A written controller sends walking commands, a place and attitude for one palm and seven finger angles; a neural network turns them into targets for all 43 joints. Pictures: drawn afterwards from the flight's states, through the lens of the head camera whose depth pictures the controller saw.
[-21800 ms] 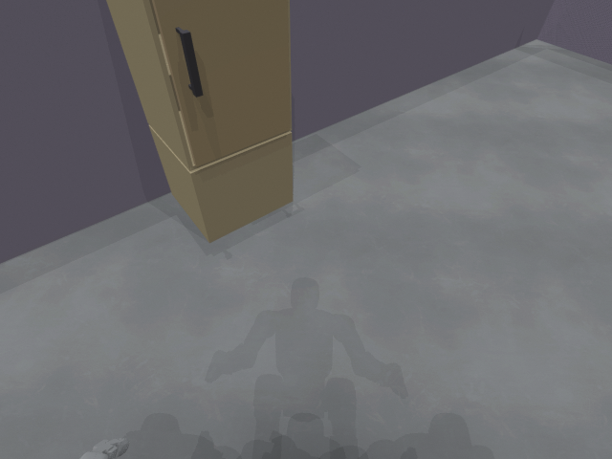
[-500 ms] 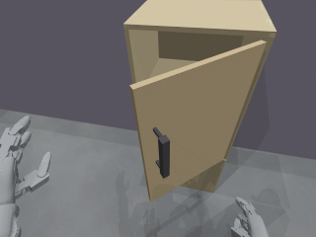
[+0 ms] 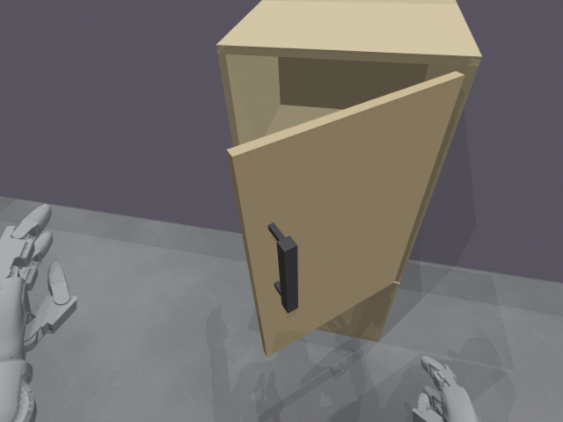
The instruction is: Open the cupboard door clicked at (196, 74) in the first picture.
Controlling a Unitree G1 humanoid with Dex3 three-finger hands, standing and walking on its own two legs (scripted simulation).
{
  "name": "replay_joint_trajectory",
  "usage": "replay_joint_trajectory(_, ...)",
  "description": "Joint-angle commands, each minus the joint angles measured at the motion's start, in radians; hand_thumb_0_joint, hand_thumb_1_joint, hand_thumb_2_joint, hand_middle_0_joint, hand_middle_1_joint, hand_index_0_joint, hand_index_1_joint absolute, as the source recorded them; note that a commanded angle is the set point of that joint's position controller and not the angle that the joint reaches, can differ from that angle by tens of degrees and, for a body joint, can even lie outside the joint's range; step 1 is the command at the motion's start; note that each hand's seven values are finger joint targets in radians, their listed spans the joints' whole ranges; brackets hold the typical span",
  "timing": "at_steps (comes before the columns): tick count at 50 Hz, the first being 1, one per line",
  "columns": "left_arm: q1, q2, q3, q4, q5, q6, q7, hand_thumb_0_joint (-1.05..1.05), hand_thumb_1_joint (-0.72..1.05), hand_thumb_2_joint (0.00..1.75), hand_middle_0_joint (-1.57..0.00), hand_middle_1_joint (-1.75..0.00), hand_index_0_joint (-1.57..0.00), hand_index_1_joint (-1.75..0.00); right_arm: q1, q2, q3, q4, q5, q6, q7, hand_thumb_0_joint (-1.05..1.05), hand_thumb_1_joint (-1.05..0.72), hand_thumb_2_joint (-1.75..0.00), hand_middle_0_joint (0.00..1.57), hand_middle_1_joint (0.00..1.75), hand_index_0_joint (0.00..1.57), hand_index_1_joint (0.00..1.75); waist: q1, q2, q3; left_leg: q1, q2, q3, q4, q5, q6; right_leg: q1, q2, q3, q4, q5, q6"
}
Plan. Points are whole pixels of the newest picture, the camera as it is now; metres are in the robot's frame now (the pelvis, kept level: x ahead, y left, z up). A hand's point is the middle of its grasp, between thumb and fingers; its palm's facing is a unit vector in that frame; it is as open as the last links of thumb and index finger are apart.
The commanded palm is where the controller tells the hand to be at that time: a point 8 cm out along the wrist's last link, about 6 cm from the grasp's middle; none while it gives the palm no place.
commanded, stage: step back with the hand held close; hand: left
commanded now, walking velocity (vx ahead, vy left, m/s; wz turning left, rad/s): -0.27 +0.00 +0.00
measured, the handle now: (282, 269) +0.35 +0.05 +0.01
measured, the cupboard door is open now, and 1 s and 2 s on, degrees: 43 43 43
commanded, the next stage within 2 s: stop stepping back and stand still in 1.58 s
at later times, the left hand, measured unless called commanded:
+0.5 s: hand (14, 358) +0.13 +0.28 +0.15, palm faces +0.40 -0.78 -0.49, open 7.4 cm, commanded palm +0.07 +0.32 +0.17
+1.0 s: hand out of the picture +0.06 +0.30 +0.16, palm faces +0.48 -0.73 -0.48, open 7.4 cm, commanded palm -0.03 +0.33 +0.17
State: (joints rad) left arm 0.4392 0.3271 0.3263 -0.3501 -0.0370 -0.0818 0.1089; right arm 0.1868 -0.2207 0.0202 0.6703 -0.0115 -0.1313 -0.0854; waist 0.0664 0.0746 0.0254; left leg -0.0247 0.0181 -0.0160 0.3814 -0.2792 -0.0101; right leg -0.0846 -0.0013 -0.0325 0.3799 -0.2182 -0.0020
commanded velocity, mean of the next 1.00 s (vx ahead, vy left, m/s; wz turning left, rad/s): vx -0.30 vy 0.00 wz -0.04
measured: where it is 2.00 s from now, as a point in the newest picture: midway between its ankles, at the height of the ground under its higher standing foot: outside the picture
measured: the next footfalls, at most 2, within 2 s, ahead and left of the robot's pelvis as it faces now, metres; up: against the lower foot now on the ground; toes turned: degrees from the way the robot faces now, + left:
right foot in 1.08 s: -0.16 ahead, -0.10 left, +0.00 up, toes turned +7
left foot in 1.28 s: -0.09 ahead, +0.10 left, +0.00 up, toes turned +2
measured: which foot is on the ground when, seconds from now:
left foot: down 0.00-1.00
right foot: down 0.00-0.92, up 0.94-1.00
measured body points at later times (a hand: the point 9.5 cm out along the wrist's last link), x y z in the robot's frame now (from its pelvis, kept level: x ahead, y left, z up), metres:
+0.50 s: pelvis -0.07 +0.02 -0.01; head -0.05 +0.03 +0.44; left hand +0.10 +0.32 +0.18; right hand +0.12 -0.22 -0.08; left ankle -0.04 +0.13 -0.74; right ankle +0.00 -0.12 -0.74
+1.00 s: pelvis -0.14 +0.02 -0.02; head -0.12 +0.04 +0.43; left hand +0.02 +0.33 +0.19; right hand +0.04 -0.21 -0.10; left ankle -0.04 +0.13 -0.74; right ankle -0.08 -0.11 -0.72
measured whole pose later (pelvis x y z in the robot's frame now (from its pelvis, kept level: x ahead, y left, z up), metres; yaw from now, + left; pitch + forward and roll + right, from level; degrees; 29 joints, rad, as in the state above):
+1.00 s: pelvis -0.14 +0.02 -0.02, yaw +5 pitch -1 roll -3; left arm 0.48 0.44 0.45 -0.52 0.00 -0.24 0.15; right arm 0.21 -0.20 -0.01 0.61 -0.01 -0.11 -0.09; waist -0.02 0.01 0.06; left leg -0.45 0.01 -0.06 0.60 -0.14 0.03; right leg -0.42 0.07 0.03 0.76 -0.30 0.02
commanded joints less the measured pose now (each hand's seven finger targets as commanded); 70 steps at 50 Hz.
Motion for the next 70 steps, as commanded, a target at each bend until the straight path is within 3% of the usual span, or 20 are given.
replay_joint_trajectory(1, -0.189, 0.32, 0.233, -0.314, 0.005, -0.105, 0.028, 0.0, 0.9, 0.9, -0.2, -0.3, -0.2, -0.3, -0.132, -0.125, -0.032, -0.209, 0.013, -0.043, -0.012, 0.0, -0.9, -0.9, 0.2, 0.3, 0.2, 0.3, -0.047, -0.031, 0.02, -0.14, -0.001, 0.004, -0.009, 0.239, 0.041, -0.062, -0.04, 0.05, -0.098, 0.228, 0.002)
replay_joint_trajectory(4, 0.0, 0.216, 0.154, -0.224, 0.007, -0.104, 0.012, 0.0, 0.9, 0.9, -0.2, -0.3, -0.2, -0.3, -0.133, -0.123, -0.045, -0.207, 0.003, 0.0, -0.001, 0.0, -0.9, -0.9, 0.2, 0.3, 0.2, 0.3, -0.049, -0.105, -0.025, -0.14, -0.006, -0.002, 0.022, 0.241, 0.037, -0.073, -0.063, 0.044, -0.1, 0.225, -0.004)
replay_joint_trajectory(11, 0.137, 0.249, 0.204, -0.313, -0.006, -0.125, 0.03, 0.0, 0.9, 0.9, -0.2, -0.3, -0.2, -0.3, -0.119, -0.121, -0.066, -0.235, 0.009, 0.043, -0.011, 0.0, -0.9, -0.9, 0.2, 0.3, 0.2, 0.3, -0.049, -0.039, -0.229, -0.144, 0.02, -0.012, 0.037, 0.461, 0.021, 0.032, -0.062, 0.011, 0.02, 0.421, 0.001)
replay_joint_trajectory(16, 0.134, 0.275, 0.222, -0.359, -0.008, -0.13, 0.042, 0.0, 0.9, 0.9, -0.2, -0.3, -0.2, -0.3, -0.122, -0.116, -0.072, -0.252, 0.015, 0.053, -0.021, 0.0, -0.9, -0.9, 0.2, 0.3, 0.2, 0.3, -0.051, -0.042, -0.213, -0.192, 0.025, -0.022, 0.041, 0.421, 0.022, -0.002, -0.062, 0.02, 0.043, 0.401, 0.005)
replay_joint_trajectory(30, 0.049, 0.266, 0.229, -0.377, 0.046, -0.185, 0.056, 0.0, 0.9, 0.9, -0.2, -0.3, -0.2, -0.3, -0.098, -0.154, -0.074, -0.27, 0.012, 0.008, -0.015, 0.0, -0.9, -0.9, 0.2, 0.3, 0.2, 0.3, -0.058, 0.047, -0.059, -0.684, 0.082, -0.127, -0.094, -0.35, 0.107, 0.085, -0.004, 0.064, 0.148, -0.055, 0.02)
replay_joint_trajectory(35, 0.071, 0.288, 0.256, -0.404, 0.042, -0.208, 0.06, 0.0, 0.9, 0.9, -0.2, -0.3, -0.2, -0.3, -0.075, -0.143, -0.077, -0.261, 0.006, -0.017, -0.011, 0.0, -0.9, -0.9, 0.2, 0.3, 0.2, 0.3, -0.065, -0.021, -0.085, -0.578, 0.033, -0.09, 0.029, -0.304, 0.086, -0.049, -0.034, 0.139, 0.06, -0.092, -0.002)
replay_joint_trajectory(40, 0.011, 0.278, 0.223, -0.393, 0.024, -0.217, 0.079, 0.0, 0.9, 0.9, -0.2, -0.3, -0.2, -0.3, -0.048, -0.125, -0.071, -0.209, 0.001, -0.02, -0.011, 0.0, -0.9, -0.9, 0.2, 0.3, 0.2, 0.3, -0.083, -0.12, -0.054, -0.279, -0.031, -0.01, 0.26, -0.173, 0.022, -0.441, -0.132, 0.19, -0.123, -0.323, -0.052)
replay_joint_trajectory(43, -0.003, 0.271, 0.218, -0.378, 0.015, -0.216, 0.083, 0.0, 0.9, 0.9, -0.2, -0.3, -0.2, -0.3, -0.058, -0.136, -0.071, -0.209, 0.007, -0.018, -0.018, 0.0, -0.9, -0.9, 0.2, 0.3, 0.2, 0.3, -0.087, -0.053, -0.055, -0.355, 0.02, -0.088, 0.104, -0.224, 0.04, -0.377, -0.063, 0.103, -0.015, -0.269, -0.007)
replay_joint_trajectory(46, 0.012, 0.27, 0.264, -0.394, 0.042, -0.229, 0.076, 0.0, 0.9, 0.9, -0.2, -0.3, -0.2, -0.3, -0.1, -0.152, -0.079, -0.231, 0.004, -0.035, -0.029, 0.0, -0.9, -0.9, 0.2, 0.3, 0.2, 0.3, -0.057, 0.224, -0.099, -0.787, 0.231, -0.333, -0.259, -0.514, 0.147, 0.069, 0.096, 0.025, 0.482, -0.069, 0.041)
replay_joint_trajectory(49, 0.071, 0.278, 0.271, -0.398, 0.029, -0.22, 0.059, 0.0, 0.9, 0.9, -0.2, -0.3, -0.2, -0.3, -0.091, -0.137, -0.099, -0.231, 0.005, -0.049, -0.01, 0.0, -0.9, -0.9, 0.2, 0.3, 0.2, 0.3, -0.049, 0.06, -0.177, -0.578, 0.247, -0.271, -0.13, -0.162, 0.164, -0.016, 0.089, 0.073, 0.499, -0.141, 0.023)
replay_joint_trajectory(53, 0.112, 0.244, 0.226, -0.4, 0.016, -0.213, 0.041, 0.0, 0.9, 0.9, -0.2, -0.3, -0.2, -0.3, -0.112, -0.13, -0.079, -0.21, -0.005, -0.062, 0.017, 0.0, -0.9, -0.9, 0.2, 0.3, 0.2, 0.3, -0.06, 0.102, -0.062, -0.517, 0.166, -0.18, -0.059, -0.146, 0.114, -0.104, 0.063, 0.081, 0.165, -0.099, -0.006)
replay_joint_trajectory(56, 0.02, 0.294, 0.218, -0.419, 0.005, -0.236, 0.04, 0.0, 0.9, 0.9, -0.2, -0.3, -0.2, -0.3, -0.108, -0.107, -0.064, -0.165, -0.012, -0.062, 0.015, 0.0, -0.9, -0.9, 0.2, 0.3, 0.2, 0.3, -0.077, -0.044, -0.122, -0.256, 0.054, -0.048, 0.127, 0.185, 0.028, -0.252, -0.085, 0.233, -0.002, 0.277, -0.053)
replay_joint_trajectory(57, 0.011, 0.324, 0.228, -0.417, 0.008, -0.239, 0.047, 0.0, 0.9, 0.9, -0.2, -0.3, -0.2, -0.3, -0.084, -0.096, -0.063, -0.158, -0.009, -0.054, 0.009, 0.0, -0.9, -0.9, 0.2, 0.3, 0.2, 0.3, -0.083, -0.066, -0.236, -0.135, 0.021, 0.038, 0.191, 0.37, 0.004, -0.216, -0.13, 0.238, 0.008, 0.63, -0.027)
replay_joint_trajectory(59, 0.039, 0.345, 0.255, -0.42, 0.007, -0.223, 0.05, 0.0, 0.9, 0.9, -0.2, -0.3, -0.2, -0.3, -0.1, -0.103, -0.079, -0.187, 0.019, -0.052, -0.003, 0.0, -0.9, -0.9, 0.2, 0.3, 0.2, 0.3, -0.071, -0.231, -0.334, -0.158, -0.032, 0.073, 0.278, 0.192, 0.004, -0.1, -0.144, 0.175, 0.046, 0.975, 0.075)
replay_joint_trajectory(63, 0.115, 0.351, 0.278, -0.393, -0.001, -0.19, 0.036, 0.0, 0.9, 0.9, -0.2, -0.3, -0.2, -0.3, -0.144, -0.076, -0.054, -0.213, 0.009, -0.009, -0.011, 0.0, -0.9, -0.9, 0.2, 0.3, 0.2, 0.3, -0.065, -0.142, -0.16, -0.271, -0.033, 0.028, 0.212, 0.099, 0.0, -0.167, -0.154, 0.216, 0.006, 0.684, -0.061)
replay_joint_trajectory(65, 0.076, 0.355, 0.277, -0.412, -0.005, -0.183, 0.031, 0.0, 0.9, 0.9, -0.2, -0.3, -0.2, -0.3, -0.154, -0.111, -0.059, -0.21, 0.006, 0.007, -0.02, 0.0, -0.9, -0.9, 0.2, 0.3, 0.2, 0.3, -0.065, 0.042, -0.155, -0.155, 0.026, -0.019, 0.019, 0.631, 0.004, -0.179, -0.014, 0.11, 0.097, 0.578, 0.004)
replay_joint_trajectory(66, 0.075, 0.355, 0.269, -0.423, -0.006, -0.184, 0.031, 0.0, 0.9, 0.9, -0.2, -0.3, -0.2, -0.3, -0.122, -0.118, -0.067, -0.203, 0.007, 0.007, -0.018, 0.0, -0.9, -0.9, 0.2, 0.3, 0.2, 0.3, -0.06, 0.122, -0.223, -0.033, 0.121, -0.109, 0.006, 0.941, 0.023, -0.212, 0.06, 0.051, 0.185, 0.256, 0.028)
replay_joint_trajectory(67, 0.125, 0.35, 0.26, -0.401, -0.025, -0.188, 0.024, 0.0, 0.9, 0.9, -0.2, -0.3, -0.2, -0.3, -0.103, -0.113, -0.076, -0.205, -0.001, -0.003, -0.008, 0.0, -0.9, -0.9, 0.2, 0.3, 0.2, 0.3, -0.061, 0.212, -0.296, 0.02, 0.213, -0.184, -0.069, 0.977, 0.047, -0.234, 0.094, 0.054, 0.337, -0.185, 0.02)
replay_joint_trajectory(68, 0.148, 0.337, 0.254, -0.42, -0.025, -0.191, 0.02, 0.0, 0.9, 0.9, -0.2, -0.3, -0.2, -0.3, -0.095, -0.118, -0.082, -0.212, -0.017, -0.019, 0.001, 0.0, -0.9, -0.9, 0.2, 0.3, 0.2, 0.3, -0.045, 0.234, -0.302, -0.04, 0.266, -0.214, -0.102, 0.884, 0.082, -0.222, 0.097, 0.09, 0.479, -0.337, 0.009)
replay_joint_trajectory(70, 0.163, 0.295, 0.23, -0.424, -0.024, -0.186, 0.022, 0.0, 0.9, 0.9, -0.2, -0.3, -0.2, -0.3, -0.089, -0.12, -0.083, -0.204, -0.015, -0.04, 0.01, 0.0, -0.9, -0.9, 0.2, 0.3, 0.2, 0.3, -0.037, 0.148, -0.267, -0.16, 0.288, -0.178, -0.116, 0.612, 0.143, -0.195, 0.078, 0.116, 0.58, -0.319, 0.005)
